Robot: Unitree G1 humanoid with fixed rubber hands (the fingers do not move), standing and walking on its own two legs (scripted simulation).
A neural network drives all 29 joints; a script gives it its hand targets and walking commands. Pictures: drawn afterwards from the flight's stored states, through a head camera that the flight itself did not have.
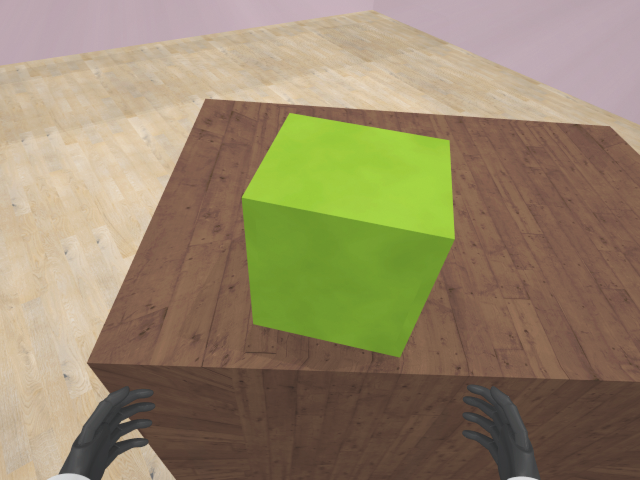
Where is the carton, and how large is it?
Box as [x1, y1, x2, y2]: [242, 113, 454, 356]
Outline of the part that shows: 289,113 242,196 253,323 399,356 454,239 449,140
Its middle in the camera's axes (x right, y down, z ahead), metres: +0.04 -0.01 +0.55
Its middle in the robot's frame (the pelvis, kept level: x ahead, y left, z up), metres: +0.44 +0.00 +0.09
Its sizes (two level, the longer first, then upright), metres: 0.223 0.195 0.246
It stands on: a pedestal, 0.75 m high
